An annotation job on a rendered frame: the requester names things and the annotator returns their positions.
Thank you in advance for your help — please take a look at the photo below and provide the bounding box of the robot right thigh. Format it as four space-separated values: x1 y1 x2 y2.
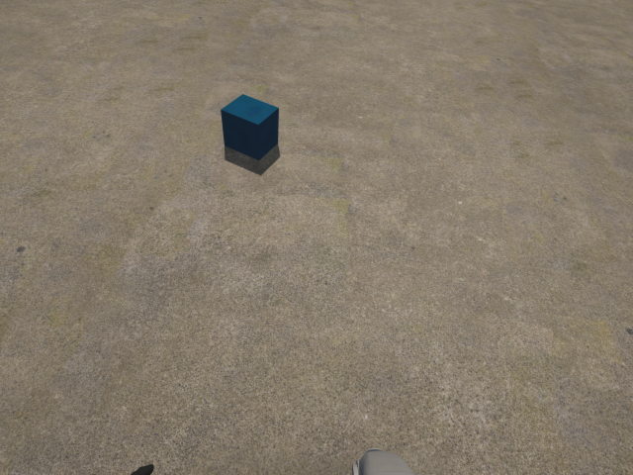
352 451 414 475

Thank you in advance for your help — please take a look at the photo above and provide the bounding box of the carton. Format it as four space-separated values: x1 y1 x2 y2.
221 94 279 160

